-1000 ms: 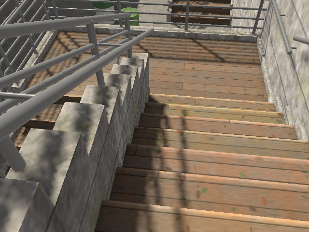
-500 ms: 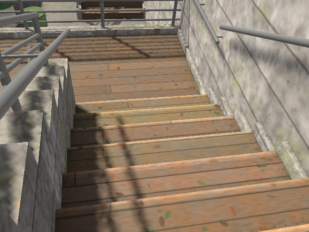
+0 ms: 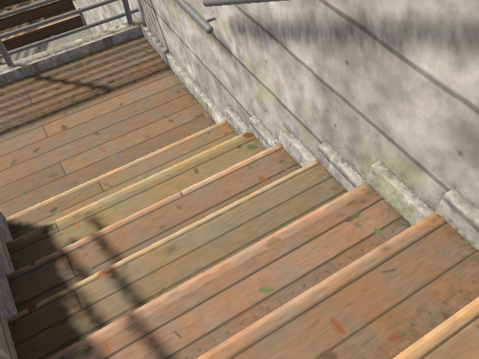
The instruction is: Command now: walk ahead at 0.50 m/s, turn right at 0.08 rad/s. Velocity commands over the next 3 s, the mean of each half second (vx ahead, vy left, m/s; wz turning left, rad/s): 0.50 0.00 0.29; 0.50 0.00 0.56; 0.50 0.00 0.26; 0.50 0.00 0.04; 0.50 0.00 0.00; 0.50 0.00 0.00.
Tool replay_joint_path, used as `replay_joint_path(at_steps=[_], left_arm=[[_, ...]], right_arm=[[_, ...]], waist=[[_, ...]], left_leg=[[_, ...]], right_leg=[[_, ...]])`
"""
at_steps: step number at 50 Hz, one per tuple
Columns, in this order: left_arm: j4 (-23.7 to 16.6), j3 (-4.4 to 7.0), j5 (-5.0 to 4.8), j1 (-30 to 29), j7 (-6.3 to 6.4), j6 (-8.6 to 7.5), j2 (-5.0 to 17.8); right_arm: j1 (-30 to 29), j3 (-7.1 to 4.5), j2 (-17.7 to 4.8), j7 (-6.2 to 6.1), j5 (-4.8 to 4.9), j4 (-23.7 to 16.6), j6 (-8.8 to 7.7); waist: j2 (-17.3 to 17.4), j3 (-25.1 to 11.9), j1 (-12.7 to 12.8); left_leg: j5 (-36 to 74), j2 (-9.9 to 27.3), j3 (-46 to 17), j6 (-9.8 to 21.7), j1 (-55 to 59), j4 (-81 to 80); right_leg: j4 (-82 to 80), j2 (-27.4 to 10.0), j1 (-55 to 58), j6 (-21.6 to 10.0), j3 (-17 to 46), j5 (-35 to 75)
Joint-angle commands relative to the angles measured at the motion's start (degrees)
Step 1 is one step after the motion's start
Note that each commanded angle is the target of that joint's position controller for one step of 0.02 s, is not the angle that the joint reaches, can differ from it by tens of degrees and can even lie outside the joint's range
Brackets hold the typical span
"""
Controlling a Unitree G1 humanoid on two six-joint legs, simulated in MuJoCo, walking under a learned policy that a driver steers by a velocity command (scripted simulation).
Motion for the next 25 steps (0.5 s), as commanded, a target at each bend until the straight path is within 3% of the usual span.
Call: replay_joint_path(at_steps=[1,2,3,4,5,6,7,8,9,11,13,14,15,16,17,18,19,20,21,22,23,24,25], left_arm=[[1.5,0.84,0.74,12.7,1.43,-1.32,5.2],[2.1,0.62,0.44,12.9,1.3,-2.15,4.7],[3.4,0.63,1.01,12.1,1.52,-2.67,5.4],[3.7,0.85,1.33,11.8,1.16,-3.0,6.0],[3.2,1.2,1.69,11.7,0.3,-3.54,6.8],[3.5,1.05,1.03,12.6,-0.41,-4.07,5.3],[4.2,0.87,-0.28,12.2,-0.17,-4.79,3.5],[4.3,0.39,-0.46,13.0,-0.07,-4.98,2.7],[4.4,0.26,0.17,13.8,0.21,-5.33,3.1],[4.9,0.01,0.65,16.4,1.16,-4.83,2.5],[5.8,-0.46,1.44,21.6,2.5,-4.68,3.1],[5.4,-0.52,2.01,21.2,3.29,-5.33,3.6],[5.3,-0.87,1.62,21.3,3.32,-5.4,4.1],[4.7,-0.73,1.61,20.7,3.42,-5.45,4.4],[4.3,-0.8,1.71,21.2,3.8,-5.29,4.6],[3.9,-0.72,1.7,20.5,4.04,-4.89,5.5],[4.8,-0.3,1.63,21.1,4.6,-4.73,6.6],[4.7,-0.03,1.97,19.7,4.89,-4.38,7.9],[5.7,0.34,2.35,18.3,5.24,-3.66,8.5],[5.5,0.32,1.91,17.8,5.22,-3.51,7.6],[5.5,0.82,0.9,16.4,4.55,-3.34,7.5],[4.5,0.64,0.24,20.4,3.54,-3.33,2.3],[0.3,-0.5,-0.25,22.2,3.45,-3.59,2.0]], right_arm=[[0.4,-1.25,-4.8,0.26,-2.47,-2.8,0.38],[2.6,-1.37,-3.7,0.46,-4.09,-1.4,1.41],[2.6,-1.93,-4.4,0.29,-4.55,-0.9,1.6],[4.8,-1.79,-3.2,0.28,-4.24,-0.3,1.44],[9.1,-2.22,-4.0,0.18,-3.15,2.1,1.94],[6.1,-2.64,-4.5,0.32,-2.05,0.5,1.76],[2.4,-2.93,-4.7,0.78,-2.27,-0.4,1.4],[-1.6,-2.58,-3.5,1.1,-2.03,-2.1,0.99],[-3.5,-2.71,-3.6,1.47,-1.78,-2.6,0.8],[-11.2,-2.93,-4.8,1.71,-1.8,-5.4,0.4],[-17.2,-3.36,-4.6,1.53,-2.06,-7.7,0.15],[-21.2,-3.08,-4.7,1.44,-1.88,-9.5,-0.53],[-20.6,-2.57,-3.6,2.2,-1.98,-9.4,-0.75],[-21.3,-2.33,-3.5,2.67,-1.49,-10.0,-0.78],[-23.3,-1.75,-2.8,3.37,-1.25,-10.7,-0.8],[-24.1,-1.43,-2.3,3.6,-0.5,-10.9,-0.73],[-23.3,-1.32,-2.9,4.19,-0.35,-10.3,-0.68],[-18.4,-1.41,-3.3,4.28,0.69,-9.1,-0.36],[-9.3,-2.07,-5.4,4.06,1.01,-5.9,0.08],[1.0,-3.11,-8.2,4.28,0.54,-1.7,0.34],[8.2,-4.08,-10.2,4.12,-0.49,1.3,1.07],[11.1,-4.8,-14.0,4.32,-1.0,3.3,1.86],[10.0,-3.61,-13.6,4.16,1.1,0.1,1.5]], waist=[[-0.3,-4.7,3.2],[-3.1,-3.3,1.8],[-4.2,-2.4,1.0],[-7.1,-3.6,-0.4],[-8.0,-6.5,-1.2],[-5.4,-6.4,-1.0],[-5.5,-5.1,0.2],[-5.0,-3.4,1.0],[-6.9,-2.6,1.7],[-5.8,-0.9,4.3],[-3.6,2.7,6.9],[-1.6,4.5,7.9],[-3.1,4.9,7.2],[-4.0,4.9,7.3],[-2.5,5.5,8.3],[-3.2,6.2,8.5],[-2.4,7.4,9.1],[-4.9,6.5,6.5],[-7.7,1.7,2.5],[-5.4,-4.8,-1.1],[1.0,-7.5,-5.7],[17.4,-10.0,-2.2],[14.5,-17.1,-0.5]], left_leg=[[16.5,1.8,-5.6,-3.5,-15.5,-22.4],[16.7,1.3,-5.4,-3.8,-9.5,-30.2],[23.3,0.0,-3.7,-3.9,-4.0,-34.1],[27.7,-1.6,-2.2,-3.3,-3.2,-34.7],[34.8,-2.3,-2.2,-1.9,-3.0,-30.6],[42.9,-2.0,-3.8,-0.5,-5.5,-36.1],[49.3,-1.1,-7.1,0.5,-7.5,-41.4],[53.9,-2.0,-6.2,0.9,-7.0,-46.4],[57.1,-2.4,-6.6,0.9,-8.5,-47.7],[59.6,-3.0,-10.3,0.2,-16.1,-49.9],[56.4,-3.5,-11.6,-0.1,-22.9,-52.8],[59.6,-4.4,-10.7,-0.8,-22.2,-56.6],[59.6,-4.1,-9.2,-0.5,-18.8,-58.5],[60.2,-4.1,-6.1,-0.2,-15.4,-61.6],[59.6,-3.9,-2.5,-0.3,-9.7,-65.2],[57.7,-3.8,0.4,-0.2,-5.2,-67.3],[57.0,-3.2,2.2,0.1,-1.3,-69.2],[52.2,-1.7,1.2,1.3,1.0,-72.6],[49.4,0.0,0.4,3.2,6.4,-76.7],[50.1,-2.6,3.1,4.5,18.0,-79.4],[51.2,-5.4,5.9,6.3,28.1,-81.5],[69.9,1.8,-2.8,10.5,47.6,-59.9],[72.8,7.5,-16.1,13.9,51.1,-59.2]], right_leg=[[-12.8,-23.6,8.4,-9.1,20.9,13.9],[-12.6,-21.9,2.0,-8.3,18.2,14.0],[-11.7,-17.3,-3.7,-7.2,14.9,18.6],[-8.8,-18.0,-4.6,-7.2,13.3,25.4],[-6.4,-18.4,-3.4,-6.5,13.3,28.1],[-5.9,-16.3,-2.9,-4.2,12.0,20.0],[-3.5,-15.2,-1.3,-2.4,11.7,9.2],[-4.0,-13.7,-3.9,-2.2,10.7,-0.4],[-2.5,-14.4,-2.9,-2.4,11.8,-6.2],[0.5,-17.2,1.6,-3.7,16.0,-18.9],[2.8,-19.4,6.1,-4.6,18.8,-20.9],[4.0,-19.2,4.5,-4.0,17.9,-20.8],[6.6,-18.7,2.3,-3.3,16.0,-13.6],[8.0,-18.4,0.8,-2.5,13.8,-10.8],[8.5,-17.7,-2.4,-1.3,10.8,-9.7],[9.8,-18.0,-3.9,-1.3,10.0,-9.4],[11.6,-19.3,-4.0,-1.9,10.2,-7.7],[16.7,-20.8,-1.2,-2.5,10.5,-2.1],[27.1,-21.1,4.3,-2.6,8.3,9.8],[40.5,-18.1,5.6,-1.8,3.4,19.6],[63.8,-10.6,-0.1,0.0,-3.3,10.3],[90.7,-2.4,-27.2,2.7,-4.6,-36.8],[92.1,-4.8,-35.8,3.2,2.2,-34.6]])
Next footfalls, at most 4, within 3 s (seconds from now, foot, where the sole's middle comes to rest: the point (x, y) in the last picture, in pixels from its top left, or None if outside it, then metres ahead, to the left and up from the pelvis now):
0.46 left None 0.38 0.18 -0.93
1.06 right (218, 298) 0.78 0.09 -1.10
1.72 left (138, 278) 0.98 0.43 -1.27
2.32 right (149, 225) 1.36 0.44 -1.44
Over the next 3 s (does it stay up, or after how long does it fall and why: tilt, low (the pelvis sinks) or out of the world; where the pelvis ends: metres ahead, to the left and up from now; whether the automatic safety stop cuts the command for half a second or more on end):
stays up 1.46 0.68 -0.84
